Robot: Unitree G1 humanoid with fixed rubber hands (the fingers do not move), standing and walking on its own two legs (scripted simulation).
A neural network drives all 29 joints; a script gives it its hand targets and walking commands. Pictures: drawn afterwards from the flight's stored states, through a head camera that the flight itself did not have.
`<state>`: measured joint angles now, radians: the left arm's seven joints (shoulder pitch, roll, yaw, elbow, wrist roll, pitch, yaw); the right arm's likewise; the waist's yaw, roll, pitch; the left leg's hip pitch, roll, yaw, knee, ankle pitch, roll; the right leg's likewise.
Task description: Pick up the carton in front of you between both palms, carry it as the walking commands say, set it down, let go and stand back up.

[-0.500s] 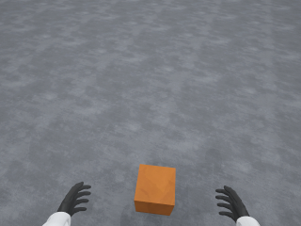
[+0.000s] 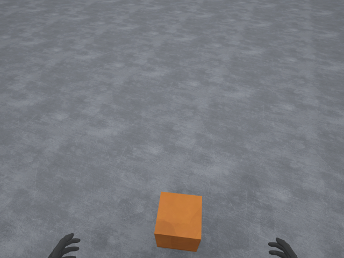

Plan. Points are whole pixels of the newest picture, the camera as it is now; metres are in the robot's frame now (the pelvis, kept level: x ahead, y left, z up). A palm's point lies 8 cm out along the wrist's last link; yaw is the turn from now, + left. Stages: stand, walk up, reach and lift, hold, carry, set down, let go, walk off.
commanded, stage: stand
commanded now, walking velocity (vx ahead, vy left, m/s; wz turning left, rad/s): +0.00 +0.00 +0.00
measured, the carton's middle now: (178, 222) +0.40 -0.02 -0.65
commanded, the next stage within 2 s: none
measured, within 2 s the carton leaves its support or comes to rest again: neither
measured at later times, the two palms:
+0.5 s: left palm out of the picture +0.08 +0.28 -0.09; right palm out of the picture +0.07 -0.29 -0.10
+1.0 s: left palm out of the picture +0.07 +0.29 -0.10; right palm out of the picture +0.04 -0.30 -0.11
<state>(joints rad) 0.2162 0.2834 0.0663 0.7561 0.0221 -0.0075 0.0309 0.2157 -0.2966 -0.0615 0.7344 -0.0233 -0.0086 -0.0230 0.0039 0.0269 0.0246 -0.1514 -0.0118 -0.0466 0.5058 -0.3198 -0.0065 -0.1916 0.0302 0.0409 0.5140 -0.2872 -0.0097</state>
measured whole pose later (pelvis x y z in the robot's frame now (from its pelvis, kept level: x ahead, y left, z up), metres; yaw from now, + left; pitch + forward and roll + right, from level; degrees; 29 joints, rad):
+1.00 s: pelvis -0.03 +0.00 +0.01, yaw -2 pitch -3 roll +0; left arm 0.18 0.33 0.03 0.96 0.00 -0.02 0.03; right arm 0.20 -0.34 -0.03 0.95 -0.01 -0.02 -0.03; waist 0.00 0.01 0.04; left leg -0.11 0.00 -0.02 0.40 -0.23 -0.01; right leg -0.17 0.04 0.07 0.42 -0.20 -0.01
